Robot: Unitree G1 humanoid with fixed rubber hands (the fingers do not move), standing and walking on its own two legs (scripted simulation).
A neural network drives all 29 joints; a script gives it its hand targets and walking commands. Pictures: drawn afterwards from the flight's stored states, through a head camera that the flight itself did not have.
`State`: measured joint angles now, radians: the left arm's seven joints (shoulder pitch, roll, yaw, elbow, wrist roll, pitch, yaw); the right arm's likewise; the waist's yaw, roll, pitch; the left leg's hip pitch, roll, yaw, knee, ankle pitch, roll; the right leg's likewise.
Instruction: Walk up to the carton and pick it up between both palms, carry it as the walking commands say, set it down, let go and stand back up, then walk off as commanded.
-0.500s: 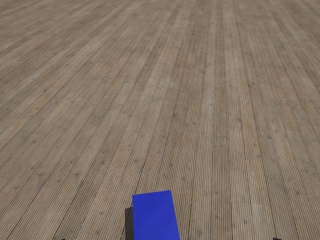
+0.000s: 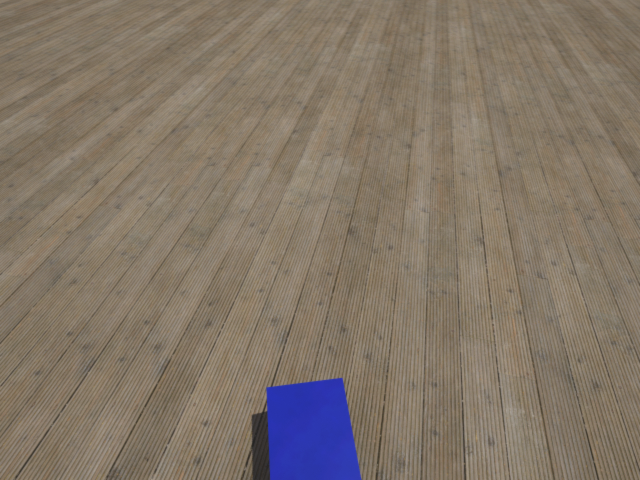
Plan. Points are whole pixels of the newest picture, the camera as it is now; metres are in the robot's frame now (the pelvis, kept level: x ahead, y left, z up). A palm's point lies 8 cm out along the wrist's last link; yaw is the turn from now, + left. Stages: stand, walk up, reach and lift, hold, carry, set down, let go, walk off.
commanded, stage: stand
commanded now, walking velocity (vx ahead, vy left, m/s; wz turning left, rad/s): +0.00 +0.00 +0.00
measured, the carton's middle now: (310, 442) +0.42 +0.04 -0.70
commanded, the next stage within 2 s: walk off in 0.48 s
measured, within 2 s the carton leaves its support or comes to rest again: neither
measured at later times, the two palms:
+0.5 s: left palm out of the picture +0.09 +0.31 -0.11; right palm out of the picture +0.09 -0.31 -0.10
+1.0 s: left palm out of the picture +0.02 +0.28 -0.15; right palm out of the picture +0.11 -0.27 -0.14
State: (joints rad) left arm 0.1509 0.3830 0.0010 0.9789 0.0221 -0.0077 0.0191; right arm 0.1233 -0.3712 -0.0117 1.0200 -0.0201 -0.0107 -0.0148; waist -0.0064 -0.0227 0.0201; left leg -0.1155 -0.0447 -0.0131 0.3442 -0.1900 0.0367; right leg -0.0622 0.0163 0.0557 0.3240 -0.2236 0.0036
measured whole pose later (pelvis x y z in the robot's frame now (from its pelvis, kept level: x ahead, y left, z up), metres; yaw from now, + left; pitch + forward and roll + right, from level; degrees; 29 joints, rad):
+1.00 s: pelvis +0.06 +0.00 -0.02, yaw +3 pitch -1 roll -1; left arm 0.36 0.31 0.01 1.06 0.04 -0.03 0.01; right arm 0.26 -0.29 0.01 1.04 -0.03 -0.02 0.01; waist 0.01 -0.01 0.00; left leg -0.29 0.00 0.03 0.75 -0.47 0.03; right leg -0.04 0.02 -0.01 0.44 -0.39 -0.01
